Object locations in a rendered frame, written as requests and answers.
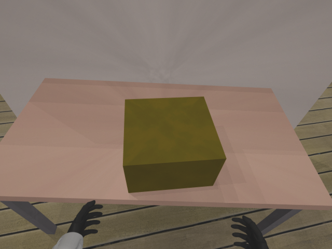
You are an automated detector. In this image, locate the robot right hand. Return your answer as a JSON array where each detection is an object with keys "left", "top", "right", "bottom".
[{"left": 231, "top": 215, "right": 269, "bottom": 249}]

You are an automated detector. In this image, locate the robot left hand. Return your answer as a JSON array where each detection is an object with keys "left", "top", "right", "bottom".
[{"left": 67, "top": 200, "right": 103, "bottom": 237}]

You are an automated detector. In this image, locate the left robot forearm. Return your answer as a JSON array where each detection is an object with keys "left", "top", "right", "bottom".
[{"left": 52, "top": 232, "right": 84, "bottom": 249}]

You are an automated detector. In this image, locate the table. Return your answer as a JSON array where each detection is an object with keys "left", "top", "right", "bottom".
[{"left": 0, "top": 78, "right": 332, "bottom": 236}]

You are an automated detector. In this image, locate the carton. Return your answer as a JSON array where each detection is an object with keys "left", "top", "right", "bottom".
[{"left": 123, "top": 96, "right": 226, "bottom": 193}]

